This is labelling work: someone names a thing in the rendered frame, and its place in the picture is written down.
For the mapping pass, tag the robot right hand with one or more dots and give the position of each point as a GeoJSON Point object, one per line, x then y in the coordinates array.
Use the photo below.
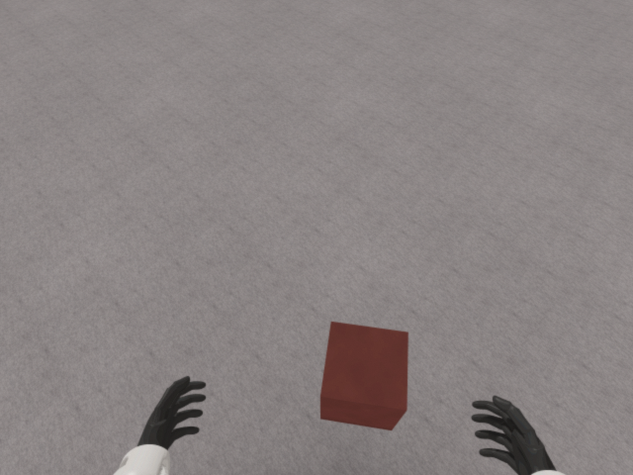
{"type": "Point", "coordinates": [526, 453]}

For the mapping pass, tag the carton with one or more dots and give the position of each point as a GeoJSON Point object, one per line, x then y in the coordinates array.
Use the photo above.
{"type": "Point", "coordinates": [365, 376]}

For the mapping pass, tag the robot left hand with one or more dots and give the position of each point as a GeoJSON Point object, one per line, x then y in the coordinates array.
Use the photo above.
{"type": "Point", "coordinates": [160, 427]}

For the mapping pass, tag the left robot forearm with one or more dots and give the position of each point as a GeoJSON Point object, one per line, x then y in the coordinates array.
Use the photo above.
{"type": "Point", "coordinates": [147, 459]}

